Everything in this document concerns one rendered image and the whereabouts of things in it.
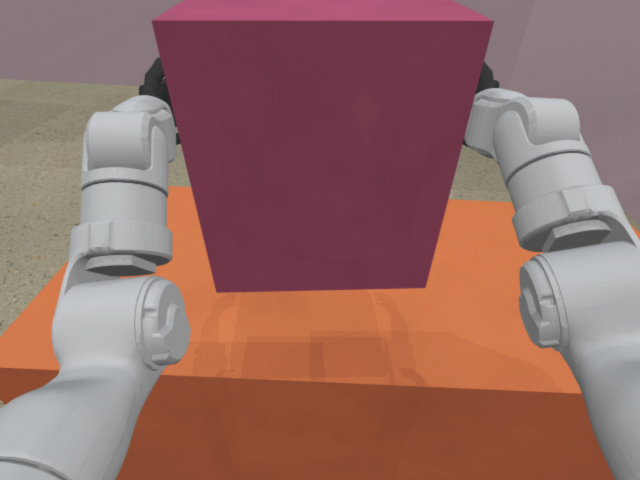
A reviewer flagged left robot forearm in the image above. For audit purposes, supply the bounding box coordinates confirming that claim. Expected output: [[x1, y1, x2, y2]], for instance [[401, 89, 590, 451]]
[[52, 95, 177, 363]]

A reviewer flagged left robot hand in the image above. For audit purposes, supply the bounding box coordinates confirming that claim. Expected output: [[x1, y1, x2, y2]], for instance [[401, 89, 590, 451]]
[[139, 57, 181, 145]]

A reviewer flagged robot right upper arm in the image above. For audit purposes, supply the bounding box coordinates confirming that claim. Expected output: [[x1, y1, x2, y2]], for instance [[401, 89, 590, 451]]
[[519, 240, 640, 480]]

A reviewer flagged right robot forearm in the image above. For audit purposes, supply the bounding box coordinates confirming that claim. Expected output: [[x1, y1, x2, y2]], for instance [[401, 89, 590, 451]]
[[464, 88, 640, 253]]

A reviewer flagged pedestal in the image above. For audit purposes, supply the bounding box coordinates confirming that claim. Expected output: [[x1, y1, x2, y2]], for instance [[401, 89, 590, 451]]
[[0, 186, 640, 480]]

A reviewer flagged robot left upper arm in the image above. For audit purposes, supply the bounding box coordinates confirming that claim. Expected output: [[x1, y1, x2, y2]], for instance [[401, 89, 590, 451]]
[[0, 275, 191, 480]]

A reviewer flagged carton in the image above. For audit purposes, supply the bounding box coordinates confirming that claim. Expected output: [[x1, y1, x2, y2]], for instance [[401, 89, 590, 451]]
[[151, 0, 494, 293]]

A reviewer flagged right robot hand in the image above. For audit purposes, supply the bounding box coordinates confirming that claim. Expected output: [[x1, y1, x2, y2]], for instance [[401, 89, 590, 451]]
[[463, 62, 499, 147]]

